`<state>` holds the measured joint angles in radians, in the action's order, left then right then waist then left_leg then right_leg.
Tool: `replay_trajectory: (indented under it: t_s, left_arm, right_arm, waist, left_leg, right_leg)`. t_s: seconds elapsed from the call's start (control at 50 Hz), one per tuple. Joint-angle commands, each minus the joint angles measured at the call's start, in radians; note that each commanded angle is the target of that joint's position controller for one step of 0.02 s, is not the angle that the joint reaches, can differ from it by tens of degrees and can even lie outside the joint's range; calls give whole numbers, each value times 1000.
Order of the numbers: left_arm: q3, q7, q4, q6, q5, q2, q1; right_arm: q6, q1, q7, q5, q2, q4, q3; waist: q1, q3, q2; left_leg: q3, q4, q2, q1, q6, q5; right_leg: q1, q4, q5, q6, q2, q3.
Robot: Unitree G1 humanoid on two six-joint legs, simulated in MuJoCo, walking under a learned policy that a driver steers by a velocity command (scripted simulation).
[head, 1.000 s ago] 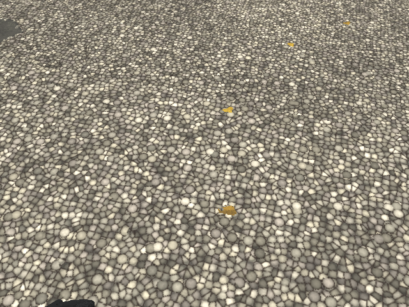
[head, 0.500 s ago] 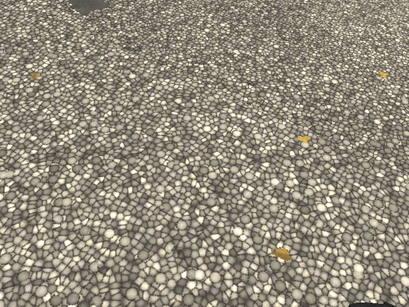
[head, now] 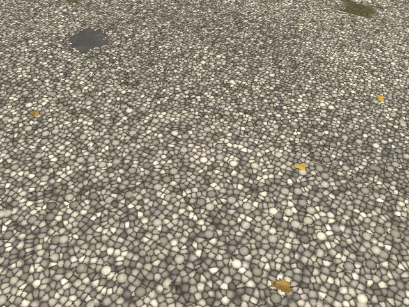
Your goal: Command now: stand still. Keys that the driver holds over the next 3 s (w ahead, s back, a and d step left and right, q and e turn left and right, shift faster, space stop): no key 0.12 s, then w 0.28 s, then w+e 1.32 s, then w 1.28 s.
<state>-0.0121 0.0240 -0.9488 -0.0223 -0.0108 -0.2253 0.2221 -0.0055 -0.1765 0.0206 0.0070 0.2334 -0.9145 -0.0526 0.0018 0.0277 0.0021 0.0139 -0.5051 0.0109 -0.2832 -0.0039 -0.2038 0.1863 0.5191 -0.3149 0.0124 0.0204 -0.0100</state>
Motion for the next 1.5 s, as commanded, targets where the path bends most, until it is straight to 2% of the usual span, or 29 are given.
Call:
replay_trajectory:
  t_s: [0.02,0.12,0.18,0.26,0.32,0.36,0.38,0.4,0.44,0.52,0.72,0.82,0.84,0.86,0.88,0.9,0.94,1.02,1.14,1.16,1.22,1.32,1.34,1.36,1.38,1.4,1.42,1.46,1.5]
  left_arm:
    - [-25,4,25,-5,3,-122,24]
    - [-23,3,2,0,4,-113,28]
    - [-34,8,-16,9,17,-137,51]
    - [-66,14,-25,-20,38,-220,112]
    - [-64,4,-6,-38,40,-190,48]
    - [-55,-4,27,-41,38,-157,-26]
    - [-39,-4,67,-53,31,-93,-47]
    - [-43,2,91,-70,39,-105,-69]
    - [-52,-14,63,-84,76,-125,-18]
    - [-64,-35,48,-66,52,-99,-22]
    - [-29,-76,209,-47,38,-43,-309]
    - [-89,-100,196,-37,42,-157,-68]
    - [-123,-85,158,-29,44,-216,93]
    - [-143,-63,148,-19,38,-305,177]
    - [-129,-60,163,-27,31,-291,170]
    - [-111,-58,159,-38,21,-223,144]
    - [-92,-63,190,-60,22,-163,-10]
    - [-83,-53,215,-67,19,-153,-58]
    - [-96,-18,201,-55,29,-199,69]
    - [-58,-88,159,-92,-115,-105,152]
    - [-86,-151,172,-111,-66,-176,155]
    - [-87,-117,133,-88,-72,-206,182]
    - [-71,-119,136,-94,-79,-169,172]
    - [-34,-115,174,-120,-91,-46,279]
    - [-35,-128,179,-129,-72,-57,231]
    - [-51,-121,196,-124,-52,-98,114]
    - [-51,-96,173,-116,-47,-98,101]
    - [-39,-84,154,-98,-75,-74,100]
    - [-26,-100,161,-86,-69,-31,61]
  right_arm:
    - [10,26,7,-4,98,22,-20]
    - [3,26,15,-7,104,-30,-19]
    - [-1,11,17,-18,108,-63,-23]
    - [56,99,-5,-29,71,-32,-16]
    - [90,30,-27,-42,68,-62,-20]
    - [91,-169,-25,-36,127,-146,-49]
    - [92,-293,-23,-37,228,-177,-77]
    - [104,-358,-36,-23,226,-183,-67]
    - [126,-220,-34,-12,120,-140,-30]
    - [119,-185,-28,1,66,-135,-2]
    - [104,-252,7,-7,146,-139,-6]
    - [63,-188,22,-2,211,-88,-27]
    - [63,-174,22,-2,212,-69,-24]
    - [84,-248,4,19,93,-28,9]
    - [135,-242,-19,-5,66,1,25]
    - [168,-96,-30,-47,162,42,-5]
    - [179,-52,-16,-40,163,56,-12]
    - [121,-91,-1,2,140,78,-27]
    - [121,159,0,8,100,176,-12]
    - [89,50,-45,113,-44,152,64]
    - [55,157,-66,82,119,194,39]
    - [105,154,-16,24,166,207,47]
    - [124,2,-12,10,193,173,37]
    - [133,-217,-9,18,244,138,27]
    - [117,-389,-11,49,203,82,40]
    - [127,-349,-12,55,206,67,24]
    - [127,-219,-13,47,163,85,32]
    - [123,-103,-1,37,27,124,70]
    - [127,-95,17,50,32,123,64]
  waist:
    - [9,-44,-10]
    - [6,-36,-8]
    - [6,3,45]
    - [34,153,178]
    - [-28,138,151]
    - [-111,60,56]
    - [-136,8,-219]
    - [-155,-35,-282]
    - [-74,26,-105]
    - [-37,39,-98]
    - [-77,130,-48]
    - [106,-78,-124]
    - [189,-155,-87]
    - [130,-275,162]
    - [102,-412,182]
    - [135,-275,117]
    - [37,-87,-36]
    - [-43,-38,12]
    - [46,-7,60]
    - [13,-69,140]
    - [37,6,56]
    - [7,-43,55]
    - [-57,-171,12]
    - [-78,-448,-250]
    - [-161,-453,-261]
    - [-153,-163,-100]
    - [-91,-27,-76]
    - [-42,-25,-73]
    - [-31,-38,-72]
  left_leg:
    - [52,46,-46,123,-35,198]
    - [50,47,-48,136,-34,219]
    - [-13,-4,15,64,-43,-231]
    - [-51,-209,-3,-203,-55,-204]
    - [-55,-62,-25,-73,-89,-191]
    - [23,63,-37,267,-101,-88]
    - [371,214,-221,427,-202,-210]
    - [687,327,-375,496,-304,-203]
    - [487,298,-352,444,-249,-152]
    - [135,334,-241,354,-138,167]
    - [-141,392,-254,307,-129,375]
    - [-210,-83,-276,378,-83,1072]
    - [-213,-332,-237,207,-52,926]
    - [-200,-747,-85,-203,5,138]
    - [30,-963,54,-409,1,-365]
    - [110,-980,-13,-518,-32,-290]
    - [86,-808,-101,-449,-45,-129]
    - [66,-606,-149,-283,18,-54]
    - [41,-141,-71,-267,62,301]
    - [14,-182,-72,-163,59,302]
    - [29,-132,-98,-227,48,218]
    - [-22,58,-33,-48,-50,194]
    - [-4,-11,-80,235,-135,260]
    - [348,-2,-334,758,-402,402]
    - [662,151,-469,894,-448,237]
    - [564,204,-458,665,-328,84]
    - [392,244,-415,421,-261,-4]
    - [220,347,-344,254,-231,71]
    - [101,392,-314,254,-222,162]
  right_leg:
    - [75,-116,135,-25,42,42]
    - [62,-122,169,-24,32,32]
    - [92,-164,-231,-74,36,63]
    - [36,-342,-475,-226,290,408]
    - [61,-282,-268,-194,260,317]
    - [232,-66,-32,-112,123,131]
    - [416,287,-13,-29,-24,-47]
    - [559,547,-242,-18,-70,32]
    - [646,705,-125,-78,23,145]
    - [576,568,120,-84,75,119]
    - [495,121,352,-77,42,-40]
    - [121,106,188,-183,-92,-130]
    - [-151,54,196,-223,-84,-52]
    - [-525,24,68,-366,174,411]
    - [-639,-203,-118,-485,336,897]
    - [-546,-265,-117,-406,295,783]
    - [-208,-293,83,-332,208,510]
    - [86,-337,270,-311,116,321]
    - [133,-307,235,-242,43,248]
    - [167,-289,190,-266,26,247]
    - [80,-253,194,-290,115,348]
    - [-140,-98,533,-222,121,417]
    - [-33,81,568,-159,34,353]
    - [303,411,230,-58,-173,238]
    - [592,703,-307,-33,-212,191]
    - [725,838,-220,-60,-107,182]
    - [692,841,-100,-75,-12,153]
    - [539,708,39,-89,69,146]
    - [513,630,44,-72,88,121]
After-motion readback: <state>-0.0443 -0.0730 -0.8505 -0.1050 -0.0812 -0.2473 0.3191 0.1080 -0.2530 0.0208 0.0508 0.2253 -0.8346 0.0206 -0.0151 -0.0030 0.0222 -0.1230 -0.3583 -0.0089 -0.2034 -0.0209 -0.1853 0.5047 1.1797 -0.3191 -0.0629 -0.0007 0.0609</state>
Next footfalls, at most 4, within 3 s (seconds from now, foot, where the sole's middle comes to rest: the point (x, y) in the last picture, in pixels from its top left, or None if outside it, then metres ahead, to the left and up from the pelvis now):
0.84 right None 0.44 -0.13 -0.77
1.34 left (217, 239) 0.76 -0.01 -0.77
1.84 right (324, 217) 0.85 -0.42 -0.77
2.46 left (313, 151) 1.33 -0.50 -0.93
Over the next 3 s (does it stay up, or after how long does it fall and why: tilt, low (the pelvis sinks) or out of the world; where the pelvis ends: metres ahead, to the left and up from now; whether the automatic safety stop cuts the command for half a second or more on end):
stays up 1.34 -0.67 -0.17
